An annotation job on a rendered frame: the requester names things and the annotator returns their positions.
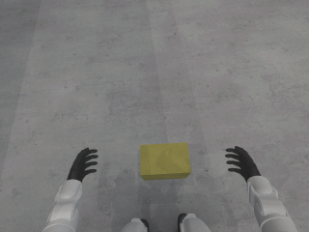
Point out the left robot hand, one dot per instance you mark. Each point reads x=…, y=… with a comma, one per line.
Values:
x=77, y=171

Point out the left robot forearm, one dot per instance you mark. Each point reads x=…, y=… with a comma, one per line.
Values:
x=64, y=216

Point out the robot left foot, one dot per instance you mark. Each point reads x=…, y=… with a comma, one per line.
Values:
x=146, y=224

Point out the carton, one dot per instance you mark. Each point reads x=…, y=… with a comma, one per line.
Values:
x=164, y=161

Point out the right robot forearm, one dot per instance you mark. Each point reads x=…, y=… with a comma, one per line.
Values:
x=269, y=211

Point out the right robot shin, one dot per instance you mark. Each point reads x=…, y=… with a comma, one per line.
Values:
x=189, y=216

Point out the right robot hand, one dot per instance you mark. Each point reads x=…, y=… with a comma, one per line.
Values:
x=246, y=164

